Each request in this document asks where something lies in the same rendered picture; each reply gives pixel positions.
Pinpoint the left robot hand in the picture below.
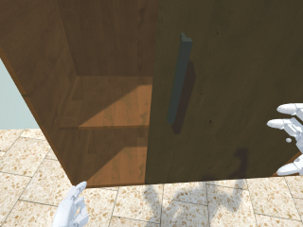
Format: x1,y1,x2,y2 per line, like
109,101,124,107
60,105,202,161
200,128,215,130
51,181,89,227

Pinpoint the handle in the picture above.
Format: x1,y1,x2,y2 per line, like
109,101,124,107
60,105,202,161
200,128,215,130
167,32,193,124

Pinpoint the right robot hand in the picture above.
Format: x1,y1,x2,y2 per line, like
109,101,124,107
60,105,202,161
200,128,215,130
267,103,303,176

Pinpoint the wardrobe door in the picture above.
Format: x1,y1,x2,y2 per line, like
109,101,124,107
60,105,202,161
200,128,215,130
283,151,302,166
144,0,303,185

